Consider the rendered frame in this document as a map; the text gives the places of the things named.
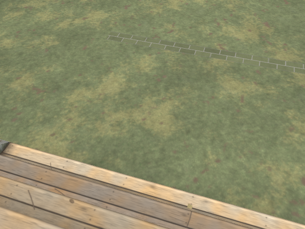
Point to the stairs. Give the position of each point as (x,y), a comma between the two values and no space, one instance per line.
(40,190)

